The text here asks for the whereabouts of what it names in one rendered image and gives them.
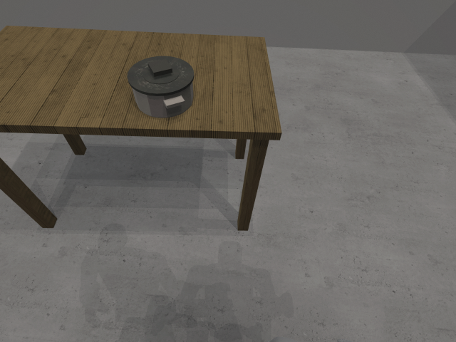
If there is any table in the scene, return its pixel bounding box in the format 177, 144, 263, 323
0, 26, 282, 231

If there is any knob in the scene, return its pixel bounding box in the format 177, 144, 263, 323
148, 59, 172, 77

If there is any lid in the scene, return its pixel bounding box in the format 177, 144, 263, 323
127, 56, 194, 96

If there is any pot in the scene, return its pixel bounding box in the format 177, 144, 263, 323
133, 83, 194, 118

